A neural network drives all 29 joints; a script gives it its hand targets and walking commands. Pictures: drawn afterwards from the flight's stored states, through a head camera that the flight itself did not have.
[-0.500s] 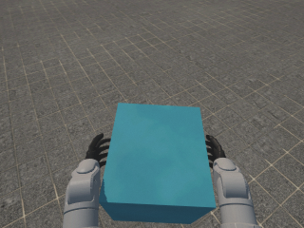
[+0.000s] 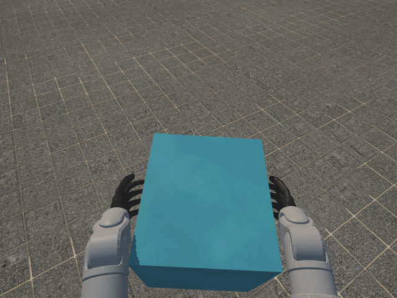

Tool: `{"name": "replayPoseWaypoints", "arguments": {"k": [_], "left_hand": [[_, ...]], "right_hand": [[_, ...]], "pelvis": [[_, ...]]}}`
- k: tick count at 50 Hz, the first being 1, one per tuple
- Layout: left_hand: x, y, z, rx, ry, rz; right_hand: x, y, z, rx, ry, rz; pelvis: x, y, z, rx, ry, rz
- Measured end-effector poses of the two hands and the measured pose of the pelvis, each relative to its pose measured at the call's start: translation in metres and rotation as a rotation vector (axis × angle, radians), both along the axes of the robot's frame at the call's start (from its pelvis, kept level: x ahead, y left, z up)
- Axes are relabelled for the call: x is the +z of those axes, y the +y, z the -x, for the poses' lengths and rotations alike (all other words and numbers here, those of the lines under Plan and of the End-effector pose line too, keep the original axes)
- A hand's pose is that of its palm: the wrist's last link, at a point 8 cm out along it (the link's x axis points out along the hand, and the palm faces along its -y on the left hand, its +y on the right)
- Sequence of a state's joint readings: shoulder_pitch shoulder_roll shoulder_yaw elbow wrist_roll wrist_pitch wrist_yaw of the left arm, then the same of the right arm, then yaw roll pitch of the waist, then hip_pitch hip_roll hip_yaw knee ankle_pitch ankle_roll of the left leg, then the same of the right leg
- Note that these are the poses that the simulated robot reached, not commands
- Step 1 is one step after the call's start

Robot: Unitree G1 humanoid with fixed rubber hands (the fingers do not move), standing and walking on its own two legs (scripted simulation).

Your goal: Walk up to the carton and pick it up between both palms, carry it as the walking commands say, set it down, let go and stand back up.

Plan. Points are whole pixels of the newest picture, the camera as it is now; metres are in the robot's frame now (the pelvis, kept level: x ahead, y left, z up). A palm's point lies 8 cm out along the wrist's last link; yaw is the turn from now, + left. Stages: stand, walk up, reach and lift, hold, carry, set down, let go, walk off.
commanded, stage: hold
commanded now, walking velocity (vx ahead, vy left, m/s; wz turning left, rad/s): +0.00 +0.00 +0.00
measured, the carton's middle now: (202, 215) +0.29 +0.00 -0.04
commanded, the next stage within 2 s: carry in 0.92 s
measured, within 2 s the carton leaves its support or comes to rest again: neither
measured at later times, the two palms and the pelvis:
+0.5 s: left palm (121, 211) +0.26 +0.17 +0.04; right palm (284, 211) +0.27 -0.16 +0.02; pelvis +0.00 +0.00 +0.00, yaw +1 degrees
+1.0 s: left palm (119, 207) +0.27 +0.17 +0.04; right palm (283, 207) +0.27 -0.16 +0.03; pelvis +0.00 +0.01 -0.01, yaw +3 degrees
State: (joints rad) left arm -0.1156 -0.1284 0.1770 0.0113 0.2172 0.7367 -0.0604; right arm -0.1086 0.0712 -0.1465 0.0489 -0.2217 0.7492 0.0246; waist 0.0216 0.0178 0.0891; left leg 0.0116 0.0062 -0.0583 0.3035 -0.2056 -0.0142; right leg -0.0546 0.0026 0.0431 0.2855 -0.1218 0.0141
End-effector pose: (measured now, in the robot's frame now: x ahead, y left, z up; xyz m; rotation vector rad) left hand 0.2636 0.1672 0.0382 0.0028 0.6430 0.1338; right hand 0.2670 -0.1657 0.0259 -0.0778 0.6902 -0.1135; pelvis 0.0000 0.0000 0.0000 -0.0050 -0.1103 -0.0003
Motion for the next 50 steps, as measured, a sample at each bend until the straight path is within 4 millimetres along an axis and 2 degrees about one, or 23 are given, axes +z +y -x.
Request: {"name": "replayPoseWaypoints", "arguments": {"k": [7, 22, 39, 46, 50], "left_hand": [[-0.004, 0.002, 0.002, 0.011, 0.022, -0.001], [-0.001, 0.001, 0.000, 0.010, 0.005, 0.000], [-0.003, 0.002, 0.003, 0.004, 0.014, 0.001], [-0.001, 0.001, 0.000, 0.006, 0.002, 0.014], [0.002, 0.005, -0.008, 0.001, -0.007, 0.018]], "right_hand": [[-0.005, 0.002, 0.000, 0.004, 0.023, -0.007], [-0.001, 0.001, -0.003, 0.000, 0.005, -0.012], [-0.006, 0.002, 0.003, -0.012, 0.014, -0.022], [-0.002, 0.001, 0.002, -0.019, 0.001, -0.020], [0.005, 0.005, -0.007, -0.024, -0.007, -0.019]], "pelvis": [[-0.001, -0.001, 0.005, 0.004, -0.001, -0.001], [-0.001, -0.003, 0.005, 0.008, -0.001, 0.000], [-0.001, -0.001, 0.003, 0.006, 0.003, 0.002], [-0.002, -0.001, 0.002, 0.016, 0.011, 0.003], [-0.006, 0.006, -0.003, 0.060, 0.073, 0.002]]}}
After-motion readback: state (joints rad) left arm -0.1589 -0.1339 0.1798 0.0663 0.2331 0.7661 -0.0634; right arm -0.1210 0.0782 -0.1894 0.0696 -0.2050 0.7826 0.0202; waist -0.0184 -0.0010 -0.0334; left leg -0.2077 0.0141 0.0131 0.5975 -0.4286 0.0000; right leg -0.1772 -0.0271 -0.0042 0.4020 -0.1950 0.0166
